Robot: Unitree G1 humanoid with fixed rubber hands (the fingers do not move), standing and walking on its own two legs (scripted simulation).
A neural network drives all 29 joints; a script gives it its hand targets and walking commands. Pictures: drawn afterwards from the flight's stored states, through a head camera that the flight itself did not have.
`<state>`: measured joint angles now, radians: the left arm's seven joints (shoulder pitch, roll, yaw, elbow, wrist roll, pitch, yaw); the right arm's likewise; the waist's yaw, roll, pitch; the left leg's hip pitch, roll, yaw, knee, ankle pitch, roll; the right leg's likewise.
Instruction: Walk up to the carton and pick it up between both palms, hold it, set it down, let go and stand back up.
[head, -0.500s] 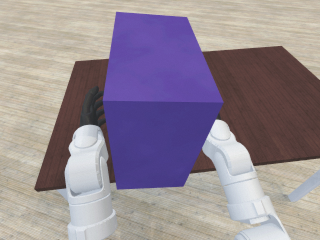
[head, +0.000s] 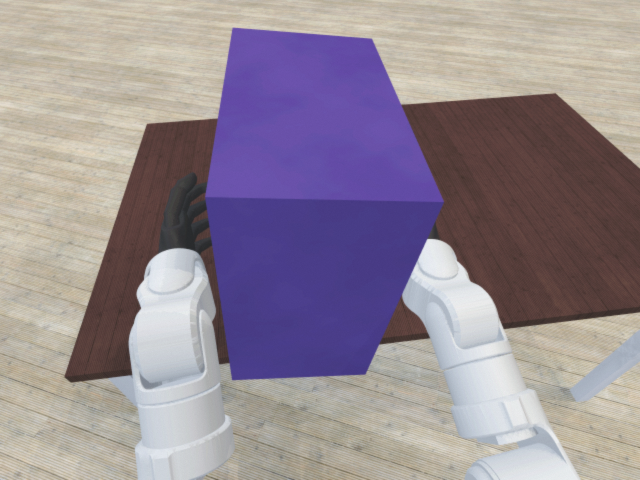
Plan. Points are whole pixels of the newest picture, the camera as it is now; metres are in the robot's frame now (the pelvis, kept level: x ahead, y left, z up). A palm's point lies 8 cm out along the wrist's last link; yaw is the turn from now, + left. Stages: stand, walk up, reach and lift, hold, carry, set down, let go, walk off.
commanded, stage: hold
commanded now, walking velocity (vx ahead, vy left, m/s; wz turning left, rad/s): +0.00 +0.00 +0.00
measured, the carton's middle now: (302, 209) +0.41 +0.00 +0.15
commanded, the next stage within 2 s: none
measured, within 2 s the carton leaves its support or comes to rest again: neither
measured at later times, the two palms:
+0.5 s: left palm (178, 246) +0.34 +0.14 +0.17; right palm (412, 232) +0.36 -0.12 +0.15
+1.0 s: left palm (184, 248) +0.34 +0.13 +0.17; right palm (417, 239) +0.36 -0.13 +0.14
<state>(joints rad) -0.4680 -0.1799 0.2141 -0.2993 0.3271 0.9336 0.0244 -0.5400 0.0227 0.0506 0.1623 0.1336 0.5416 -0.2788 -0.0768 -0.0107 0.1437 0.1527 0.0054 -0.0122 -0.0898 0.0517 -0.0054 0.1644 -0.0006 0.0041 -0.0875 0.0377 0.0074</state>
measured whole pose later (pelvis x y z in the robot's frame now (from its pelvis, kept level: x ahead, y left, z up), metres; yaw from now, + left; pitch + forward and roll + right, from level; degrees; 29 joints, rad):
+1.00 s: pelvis +0.00 +0.00 +0.00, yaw +0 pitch -6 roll +0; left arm -0.46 -0.18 0.21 -0.29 0.33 0.93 0.02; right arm -0.53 0.02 0.05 0.16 0.14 0.55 -0.28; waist -0.08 -0.01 0.14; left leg 0.15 0.00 -0.01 -0.09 0.05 0.00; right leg 0.16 0.00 0.01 -0.09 0.03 0.01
